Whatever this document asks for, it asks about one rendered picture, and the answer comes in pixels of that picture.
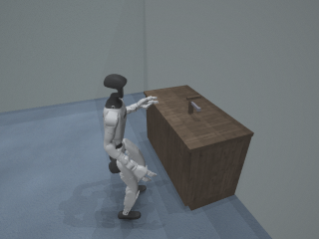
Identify robot right forearm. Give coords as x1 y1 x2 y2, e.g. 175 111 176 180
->
105 144 138 171

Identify tap lever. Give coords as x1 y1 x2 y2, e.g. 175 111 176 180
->
191 101 201 112

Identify robot left hand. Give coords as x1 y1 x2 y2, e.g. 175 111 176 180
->
137 96 159 110

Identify robot right hand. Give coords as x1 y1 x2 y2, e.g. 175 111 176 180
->
134 165 157 182

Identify robot right upper arm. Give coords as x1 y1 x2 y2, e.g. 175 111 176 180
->
104 111 119 150

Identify humanoid robot torso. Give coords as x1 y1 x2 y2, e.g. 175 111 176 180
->
103 98 127 160

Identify robot left forearm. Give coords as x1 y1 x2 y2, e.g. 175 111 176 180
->
126 103 139 115

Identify robot head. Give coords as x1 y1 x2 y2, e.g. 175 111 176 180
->
104 74 127 110

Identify counter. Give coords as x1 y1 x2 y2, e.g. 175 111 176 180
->
144 85 254 211

